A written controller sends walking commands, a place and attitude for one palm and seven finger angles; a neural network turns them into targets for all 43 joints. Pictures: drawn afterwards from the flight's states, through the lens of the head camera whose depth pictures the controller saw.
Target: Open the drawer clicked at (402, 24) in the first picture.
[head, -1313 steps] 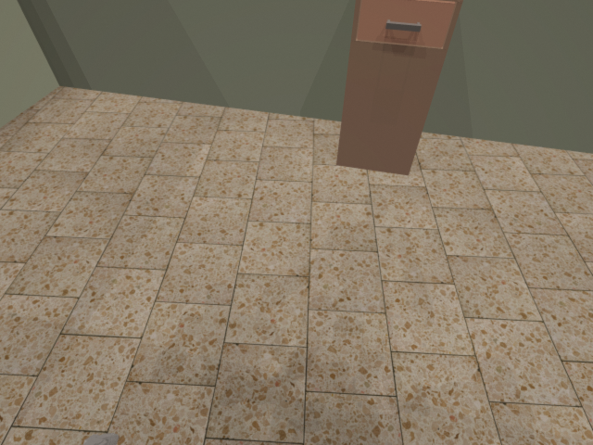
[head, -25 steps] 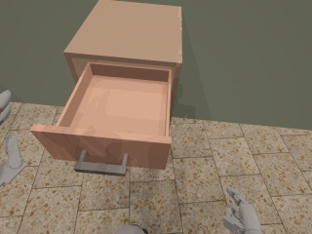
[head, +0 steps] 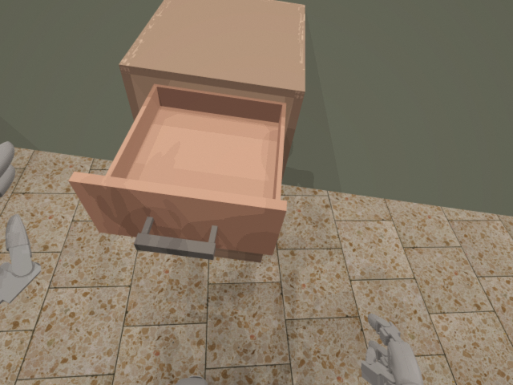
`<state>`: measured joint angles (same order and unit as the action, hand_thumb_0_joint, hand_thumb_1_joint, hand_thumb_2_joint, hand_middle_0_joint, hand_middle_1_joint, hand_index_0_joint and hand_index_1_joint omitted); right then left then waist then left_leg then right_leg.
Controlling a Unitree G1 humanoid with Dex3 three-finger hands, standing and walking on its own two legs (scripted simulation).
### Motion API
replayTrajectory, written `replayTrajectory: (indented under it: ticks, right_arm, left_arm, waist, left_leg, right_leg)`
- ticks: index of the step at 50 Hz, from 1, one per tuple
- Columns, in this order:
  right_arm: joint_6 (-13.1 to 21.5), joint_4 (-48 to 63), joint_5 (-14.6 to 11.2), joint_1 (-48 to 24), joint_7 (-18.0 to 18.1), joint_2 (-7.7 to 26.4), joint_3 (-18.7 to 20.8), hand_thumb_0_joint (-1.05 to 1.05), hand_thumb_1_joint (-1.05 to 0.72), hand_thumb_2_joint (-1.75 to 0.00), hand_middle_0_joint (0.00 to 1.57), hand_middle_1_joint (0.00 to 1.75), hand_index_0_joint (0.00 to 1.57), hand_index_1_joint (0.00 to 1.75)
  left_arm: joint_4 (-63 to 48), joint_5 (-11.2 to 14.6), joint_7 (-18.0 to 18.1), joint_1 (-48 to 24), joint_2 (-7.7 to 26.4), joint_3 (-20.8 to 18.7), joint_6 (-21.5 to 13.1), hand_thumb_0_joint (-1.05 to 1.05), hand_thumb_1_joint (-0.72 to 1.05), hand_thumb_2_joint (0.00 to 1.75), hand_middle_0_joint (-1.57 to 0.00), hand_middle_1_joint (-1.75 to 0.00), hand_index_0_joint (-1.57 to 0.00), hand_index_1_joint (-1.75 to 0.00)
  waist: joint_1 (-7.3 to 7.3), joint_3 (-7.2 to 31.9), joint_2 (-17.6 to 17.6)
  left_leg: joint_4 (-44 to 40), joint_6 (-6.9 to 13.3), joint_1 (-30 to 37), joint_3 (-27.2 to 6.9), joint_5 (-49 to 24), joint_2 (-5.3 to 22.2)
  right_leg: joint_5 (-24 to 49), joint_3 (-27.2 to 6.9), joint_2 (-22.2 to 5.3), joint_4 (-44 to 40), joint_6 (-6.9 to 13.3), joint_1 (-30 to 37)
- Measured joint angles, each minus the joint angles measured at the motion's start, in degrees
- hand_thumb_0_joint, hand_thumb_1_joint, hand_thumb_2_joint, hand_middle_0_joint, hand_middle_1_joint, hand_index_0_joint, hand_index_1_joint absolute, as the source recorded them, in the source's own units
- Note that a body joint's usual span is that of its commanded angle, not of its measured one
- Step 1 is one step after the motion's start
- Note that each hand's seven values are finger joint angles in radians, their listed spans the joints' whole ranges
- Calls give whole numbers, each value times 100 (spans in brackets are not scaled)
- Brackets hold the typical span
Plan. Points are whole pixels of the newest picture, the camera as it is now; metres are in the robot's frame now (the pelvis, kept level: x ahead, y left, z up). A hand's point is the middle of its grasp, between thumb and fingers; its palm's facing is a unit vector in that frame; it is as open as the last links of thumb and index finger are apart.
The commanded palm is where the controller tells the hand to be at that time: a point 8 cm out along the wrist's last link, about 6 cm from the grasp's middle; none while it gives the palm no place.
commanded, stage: step back with the hand held close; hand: left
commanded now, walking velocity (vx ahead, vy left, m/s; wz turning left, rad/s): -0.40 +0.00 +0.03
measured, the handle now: (178, 236) +0.35 +0.16 -0.01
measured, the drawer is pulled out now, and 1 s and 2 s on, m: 0.30 0.30 0.30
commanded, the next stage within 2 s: stop stepping back and stand still in 0.10 s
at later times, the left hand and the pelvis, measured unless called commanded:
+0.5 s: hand out of the picture +0.06 +0.22 +0.17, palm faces +0.41 -0.82 -0.41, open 7.4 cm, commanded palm +0.00 +0.25 +0.19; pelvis -0.12 -0.03 +0.00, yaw +2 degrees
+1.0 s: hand out of the picture +0.01 +0.19 +0.17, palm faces +0.42 -0.76 -0.49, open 7.4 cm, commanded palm -0.05 +0.23 +0.19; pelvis -0.17 -0.06 -0.01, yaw +3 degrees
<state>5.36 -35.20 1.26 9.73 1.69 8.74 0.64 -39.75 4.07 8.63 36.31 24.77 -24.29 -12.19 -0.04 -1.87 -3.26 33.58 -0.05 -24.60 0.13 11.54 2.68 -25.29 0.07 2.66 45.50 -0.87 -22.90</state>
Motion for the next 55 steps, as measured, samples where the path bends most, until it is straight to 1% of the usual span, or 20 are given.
replayTrajectory:
  ticks: [5, 9, 12, 14, 17, 20, 21, 24, 27, 32, 35, 37, 39, 40, 42, 45, 47, 50, 52, 55]
  right_arm:
    - [124, 9, 46, -300, -119, -176, -189, 1, -90, -90, 21, 30, 20, 30]
    - [14, 67, -55, -466, -183, -55, -213, 1, -90, -90, 21, 30, 21, 30]
    - [-179, 65, -174, -263, -131, 4, -146, 1, -90, -90, 21, 30, 21, 30]
    - [-344, 88, -189, -107, -35, 81, -123, 1, -90, -90, 21, 30, 21, 30]
    - [-439, 161, -198, 160, 106, 258, -80, 1, -90, -90, 21, 30, 21, 30]
    - [-331, 199, -195, 400, 191, 521, 15, 1, -90, -90, 21, 30, 20, 30]
    - [-269, 157, -188, 416, 211, 567, 72, 1, -90, -90, 21, 30, 20, 30]
    - [-176, 79, -200, 407, 181, 528, 104, 1, -91, -90, 20, 30, 20, 30]
    - [-35, 143, -213, 460, 99, 427, 54, 1, -91, -90, 20, 30, 20, 30]
    - [-54, 69, -211, 525, 33, 229, -74, 1, -90, -90, 20, 30, 20, 30]
    - [-121, -17, -172, 478, -11, 185, -102, 1, -90, -90, 21, 30, 20, 30]
    - [-178, -106, -149, 462, -12, 177, -118, 1, -90, -90, 21, 30, 20, 30]
    - [-210, -109, -138, 487, 28, 213, -145, 1, -90, -90, 21, 30, 20, 30]
    - [-201, -104, -119, 473, 54, 212, -146, 1, -90, -90, 21, 30, 20, 30]
    - [-130, -86, -98, 470, 73, 162, -131, 1, -90, -90, 21, 30, 20, 30]
    - [19, -103, -112, 568, 23, 35, -132, 1, -90, -90, 21, 30, 20, 30]
    - [77, -114, -116, 622, 1, 26, -167, 1, -90, -90, 21, 30, 20, 30]
    - [86, -87, -120, 614, -5, 54, -216, 1, -90, -90, 21, 30, 20, 30]
    - [6, -185, -145, 481, -24, 138, -153, 1, -90, -90, 21, 30, 20, 30]
    - [-154, -272, -171, 383, -54, 242, -44, 1, -90, -90, 21, 30, 20, 30]
  left_arm:
    - [-11, 32, -171, -114, -46, 87, -113, 1, 89, 90, -21, -30, -20, -30]
    - [158, 33, -376, -240, -87, 246, -137, 1, 89, 90, -21, -30, -21, -30]
    - [193, 5, -354, 82, -77, 339, -156, 1, 89, 90, -21, -30, -21, -30]
    - [283, -52, -246, 358, -147, 340, -71, 1, 89, 90, -22, -30, -21, -30]
    - [473, -114, -50, 499, -223, 364, 103, 1, 89, 90, -22, -30, -21, -31]
    - [526, -121, 90, 307, -288, 443, 223, 1, 89, 90, -22, -30, -21, -31]
    - [534, -114, 114, 170, -294, 464, 222, 1, 89, 90, -22, -30, -21, -30]
    - [536, -125, 120, -17, -274, 393, 243, 1, 89, 90, -21, -30, -21, -30]
    - [490, -167, 112, -5, -238, 325, 213, 1, 89, 90, -21, -30, -21, -30]
    - [565, -236, 71, 6, -226, 347, 108, 1, 89, 90, -21, -30, -21, -30]
    - [534, -233, 63, -49, -327, 385, 83, 1, 89, 90, -21, -30, -21, -30]
    - [557, -244, 71, -104, -391, 449, 68, 1, 89, 90, -21, -30, -21, -30]
    - [564, -253, 90, -111, -438, 496, 93, 1, 89, 90, -21, -30, -21, -30]
    - [575, -242, 98, -133, -437, 492, 104, 1, 89, 90, -21, -30, -21, -30]
    - [615, -264, 101, -161, -375, 424, 142, 1, 89, 90, -21, -30, -21, -30]
    - [666, -284, 81, -90, -217, 290, 154, 1, 89, 90, -21, -30, -21, -30]
    - [664, -254, 86, 13, -204, 264, 128, 1, 89, 90, -21, -30, -21, -30]
    - [585, -242, 86, 133, -148, 197, 66, 1, 89, 90, -21, -30, -21, -30]
    - [639, -234, 44, -5, -273, 314, 49, 1, 89, 90, -21, -30, -21, -30]
    - [688, -204, 30, -93, -498, 512, 79, 1, 89, 90, -21, -30, -21, -30]
  waist:
    - [-92, -8, 132]
    - [-46, -238, 603]
    - [-4, -25, 336]
    - [31, 151, 165]
    - [101, 327, 46]
    - [165, 345, 146]
    - [186, 268, 146]
    - [73, 78, -47]
    - [139, 26, 26]
    - [158, 74, 255]
    - [95, 61, 248]
    - [87, 87, 194]
    - [101, 157, 212]
    - [124, 131, 198]
    - [157, 65, 170]
    - [203, 124, 108]
    - [187, 163, 171]
    - [101, 117, 227]
    - [83, -39, 415]
    - [66, -97, 406]
  left_leg:
    - [-188, -126, -232, 53, -364, 153]
    - [-41, -165, -440, -266, -345, 400]
    - [1480, -177, -714, -304, 944, -97]
    - [1933, -158, -577, -172, 1270, -305]
    - [1351, -42, 75, 6, 1269, -356]
    - [-141, 129, 988, 13, 765, -196]
    - [-379, 56, 1083, -17, 446, -176]
    - [-349, -15, 1154, 99, 389, -268]
    - [-270, -25, 1109, 49, 377, -238]
    - [205, 89, 843, -93, 961, -127]
    - [859, 181, 533, -61, 1250, -228]
    - [972, 214, 515, 61, 1296, -279]
    - [422, 272, 732, 88, 1349, -270]
    - [261, 257, 751, 86, 1001, -277]
    - [220, 231, 734, 107, 454, -273]
    - [34, 159, 771, 86, 353, -289]
    - [-80, 86, 777, 53, 303, -238]
    - [175, -18, 616, 54, 417, -159]
    - [644, 49, 460, -97, 792, -86]
    - [1282, 57, 285, -88, 996, -209]
  right_leg:
    - [397, -30, -42, -1150, -28, 752]
    - [812, 218, 292, -1667, 268, 912]
    - [874, 177, 53, -1528, 362, 705]
    - [930, 95, -96, -1534, 365, 637]
    - [1017, 97, -220, -1568, 332, 617]
    - [1014, 306, -205, -1446, 283, 575]
    - [994, 383, -231, -1354, 263, 556]
    - [738, 236, -312, -1132, 136, 528]
    - [800, 242, -259, -1192, 86, 566]
    - [923, 328, -87, -1283, 332, 559]
    - [1316, 292, -105, -1285, 472, 428]
    - [1361, 275, -165, -1209, 463, 349]
    - [1079, 285, -163, -1030, 429, 207]
    - [757, 248, -150, -833, 385, 118]
    - [249, 119, -60, 68, 234, -147]
    - [165, 70, -49, 1025, 134, -344]
    - [137, 180, -120, 482, 111, -71]
    - [618, 247, -170, -1080, 173, 616]
    - [914, 365, -24, -1160, 373, 678]
    - [1024, 373, -28, -1411, 458, 838]
